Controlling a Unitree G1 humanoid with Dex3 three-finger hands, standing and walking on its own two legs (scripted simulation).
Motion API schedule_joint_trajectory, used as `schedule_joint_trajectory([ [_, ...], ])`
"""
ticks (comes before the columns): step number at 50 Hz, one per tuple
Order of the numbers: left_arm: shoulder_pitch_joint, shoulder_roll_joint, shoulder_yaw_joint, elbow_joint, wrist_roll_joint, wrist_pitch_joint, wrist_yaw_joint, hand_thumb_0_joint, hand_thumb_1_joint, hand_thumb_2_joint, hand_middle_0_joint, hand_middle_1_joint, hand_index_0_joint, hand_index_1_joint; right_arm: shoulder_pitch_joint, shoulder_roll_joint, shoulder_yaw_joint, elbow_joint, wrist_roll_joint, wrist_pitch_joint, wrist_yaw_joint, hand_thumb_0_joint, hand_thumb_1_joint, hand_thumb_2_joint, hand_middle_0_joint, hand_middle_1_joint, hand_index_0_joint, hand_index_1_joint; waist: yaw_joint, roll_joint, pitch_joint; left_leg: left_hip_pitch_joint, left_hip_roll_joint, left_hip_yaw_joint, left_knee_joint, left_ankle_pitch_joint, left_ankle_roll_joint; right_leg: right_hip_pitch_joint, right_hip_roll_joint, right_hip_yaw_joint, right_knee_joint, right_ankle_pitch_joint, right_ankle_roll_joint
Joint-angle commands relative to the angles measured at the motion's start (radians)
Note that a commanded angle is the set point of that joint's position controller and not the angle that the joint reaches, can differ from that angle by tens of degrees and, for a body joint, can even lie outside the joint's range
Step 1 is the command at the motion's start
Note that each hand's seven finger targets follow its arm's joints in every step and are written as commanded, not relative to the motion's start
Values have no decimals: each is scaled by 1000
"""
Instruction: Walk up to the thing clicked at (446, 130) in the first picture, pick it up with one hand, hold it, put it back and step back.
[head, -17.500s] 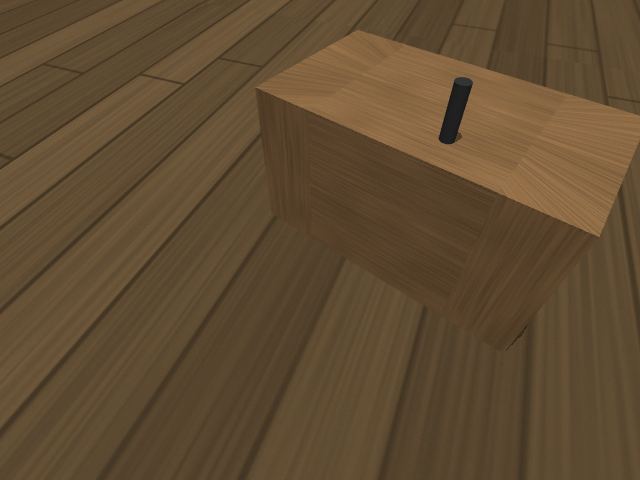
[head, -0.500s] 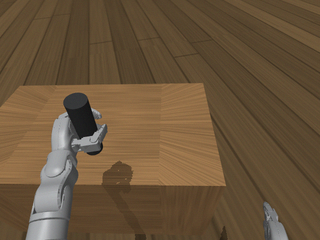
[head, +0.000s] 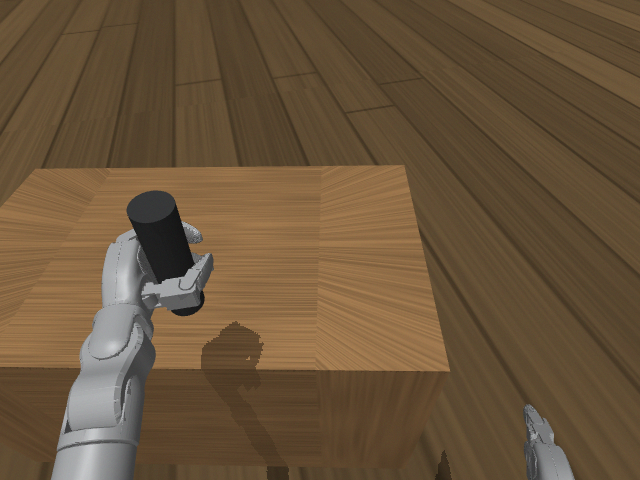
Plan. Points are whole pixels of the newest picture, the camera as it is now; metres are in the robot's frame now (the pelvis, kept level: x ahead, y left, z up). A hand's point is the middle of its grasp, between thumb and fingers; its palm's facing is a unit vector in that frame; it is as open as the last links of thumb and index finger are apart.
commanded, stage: hold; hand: left
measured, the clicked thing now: (171, 260) +0.32 +0.19 +0.14
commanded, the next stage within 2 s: crouch in 0.28 s
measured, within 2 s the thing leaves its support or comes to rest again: neither
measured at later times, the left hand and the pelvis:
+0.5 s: hand (188, 267) +0.33 +0.17 +0.13, palm faces +0.17 -0.99 +0.01, open 6.1 cm; pelvis +0.00 +0.00 +0.00, yaw +0 degrees
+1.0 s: hand (196, 271) +0.39 +0.20 +0.04, palm faces +0.16 -0.99 +0.02, open 6.1 cm; pelvis -0.01 +0.00 -0.02, yaw -1 degrees
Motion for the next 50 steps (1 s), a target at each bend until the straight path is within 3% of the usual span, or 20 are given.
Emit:
schedule_joint_trajectory([
  [1, -387, 113, 17, -285, -14, -107, -6, 0, 595, 1338, -1349, -1457, -1374, -1449, -120, -112, -34, -137, 2, -59, -13, 0, 544, -53, 49, 50, 50, 50, -9, -17, -182, 194, -33, 12, -39, 153, 31, -91, 42, -38, -82, 237, -17],
  [2, -364, 99, 1, -269, -12, -106, -10, 0, 591, 1335, -1357, -1457, -1380, -1450, -103, -96, -19, -132, 4, -62, -11, 0, 546, -52, 49, 50, 50, 50, -13, -2, -190, 207, -33, 12, -37, 153, 31, -95, 41, -38, -81, 237, -17],
  [3, -389, 146, 38, -317, -13, -115, -9, 0, 577, 1340, -1364, -1461, -1384, -1457, -108, -110, -24, -135, 3, -63, -14, 0, 541, -54, 49, 50, 50, 50, -8, 3, -213, 219, -31, 11, -38, 153, 30, -89, 43, -38, -82, 233, -18],
  [5, -332, 82, -29, -270, -6, -106, -15, 0, 567, 1321, -1362, -1452, -1384, -1447, -114, -100, -16, -114, 2, -63, -13, 0, 542, -53, 49, 50, 50, 50, -8, 0, -193, 213, -29, 5, -37, 180, 28, -93, 46, -46, -73, 256, -21],
  [8, -377, 174, 47, -334, -9, -103, -6, 0, 546, 1320, -1357, -1447, -1377, -1442, -134, -160, -53, -182, 3, -65, -20, 0, 543, -53, 49, 50, 50, 50, -6, -22, -264, 237, -29, 6, -28, 225, 30, -48, 47, -44, -72, 302, -17],
  [9, -338, 135, 28, -264, -8, -92, -7, 0, 539, 1313, -1351, -1448, -1374, -1441, -99, -118, -31, -107, 3, -54, -16, 0, 543, -52, 49, 50, 50, 50, 0, -22, -210, 215, -28, 3, -34, 212, 29, -64, 49, -49, -73, 286, -19],
  [12, -343, 161, 66, -261, -10, -84, 6, 0, 565, 1312, -1337, -1441, -1362, -1432, -129, -151, -59, -140, 3, -52, -20, 0, 542, -52, 50, 50, 50, 50, 0, -79, -204, 209, -28, 5, -36, 228, 33, -60, 48, -45, -73, 308, -12],
  [14, -340, 134, 58, -216, -12, -74, 6, 0, 586, 1351, -1350, -1471, -1376, -1462, -121, -100, -22, -139, 4, -48, -13, 0, 548, -51, 50, 50, 50, 50, 5, -76, -176, 190, -29, 6, -43, 203, 33, -67, 46, -44, -79, 283, -14],
  [15, -367, 169, 89, -248, -18, -79, 7, 0, 576, 1360, -1358, -1472, -1381, -1466, -142, -141, -52, -189, 5, -50, -19, 0, 548, -52, 49, 50, 50, 50, -1, -92, -196, 201, -29, 8, -45, 199, 35, -59, 46, -43, -87, 278, -12],
  [16, -332, 125, 56, -189, -15, -71, 4, 0, 602, 1355, -1341, -1463, -1366, -1455, -101, -97, -28, -129, 6, -42, -12, 0, 551, -51, 50, 50, 50, 50, 3, -76, -145, 178, -32, 10, -51, 177, 33, -80, 45, -45, -91, 255, -15],
  [17, -331, 153, 78, -225, -19, -73, 1, 0, 607, 1365, -1362, -1479, -1388, -1471, -111, -103, -23, -170, 7, -45, -12, 0, 553, -50, 50, 50, 50, 50, 7, -94, -150, 177, -34, 13, -52, 160, 36, -74, 42, -41, -99, 241, -12],
  [20, -323, 107, 19, -228, -19, -73, -18, 0, 512, 1342, -1374, -1477, -1398, -1466, -79, -105, -33, -118, 9, -45, -4, 0, 554, -46, 51, 50, 51, 50, -1, -32, -164, 195, -37, 16, -49, 182, 33, -90, 40, -40, -86, 265, -17],
  [23, -371, 134, 25, -209, -4, -80, -25, 0, 527, 1323, -1392, -1474, -1414, -1464, -99, -103, -19, -145, 7, -54, -1, 0, 566, -43, 51, 50, 51, 50, -14, -34, -195, 215, -37, 15, -37, 207, 37, -77, 37, -34, -83, 298, -12],
  [33, -516, 197, 89, 102, -22, -261, -39, 0, 645, 1387, -1422, -1519, -1447, -1506, -114, -119, -15, -130, 2, -53, -12, 0, 573, -42, 51, 51, 51, 51, -52, -104, -216, 157, -35, 8, 3, 133, 48, -144, 34, -24, -52, 250, -8],
  [38, -592, 260, 102, 225, -12, -374, -57, 0, 667, 1376, -1432, -1504, -1451, -1496, -111, -132, -26, -122, -1, -39, -3, 0, 564, -45, 51, 50, 50, 50, -41, -2, -281, 137, -25, -1, 63, 169, 35, -228, 36, -28, 26, 261, -20],
  [39, -599, 287, 124, 237, -15, -393, -60, 0, 629, 1362, -1419, -1485, -1435, -1480, -101, -159, -52, -132, -4, -38, -5, 0, 556, -47, 51, 50, 50, 50, -47, 0, -310, 138, -23, 0, 78, 178, 37, -226, 35, -27, 37, 270, -19],
  [42, -644, 298, 120, 278, -13, -442, -69, 0, 567, 1349, -1398, -1484, -1417, -1478, -112, -149, -27, -236, -4, -36, 3, 0, 547, -50, 51, 50, 50, 50, -56, -19, -381, 130, -13, -8, 116, 205, 38, -229, 39, -27, 66, 286, -19],
  [44, -662, 288, 93, 345, -1, -465, -73, 0, 546, 1334, -1400, -1476, -1418, -1470, -112, -114, -2, -223, -4, -26, 9, 0, 542, -50, 50, 50, 50, 50, -48, 5, -350, 84, -12, -13, 133, 204, 36, -269, 40, -25, 86, 276, -24],
  [49, -701, 347, 140, 442, -7, -515, -78, 0, 499, 1326, -1389, -1469, -1405, -1465, -80, -183, -56, -288, -9, -17, 14, 0, 542, -50, 50, 50, 50, 49, -67, 12, -394, 41, -4, -19, 178, 182, 33, -325, 49, -25, 132, 247, -27],
  [50, -715, 339, 125, 454, -1, -523, -79, 0, 484, 1323, -1376, -1463, -1392, -1460, -46, -160, -34, -282, -12, -11, 19, 0, 543, -50, 50, 49, 50, 49, -69, 11, -387, 28, -2, -19, 186, 178, 36, -337, 50, -25, 133, 242, -25],
])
